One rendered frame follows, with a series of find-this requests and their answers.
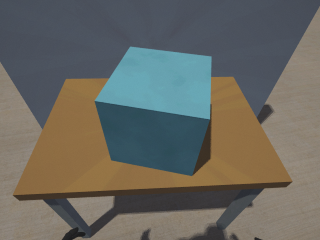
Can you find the table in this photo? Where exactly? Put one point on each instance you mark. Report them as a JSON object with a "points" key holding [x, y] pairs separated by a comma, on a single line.
{"points": [[71, 158]]}

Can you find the robot left hand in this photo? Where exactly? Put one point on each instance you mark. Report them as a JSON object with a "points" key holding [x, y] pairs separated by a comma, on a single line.
{"points": [[73, 233]]}

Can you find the carton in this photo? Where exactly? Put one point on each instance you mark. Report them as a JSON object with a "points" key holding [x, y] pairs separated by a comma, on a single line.
{"points": [[155, 108]]}

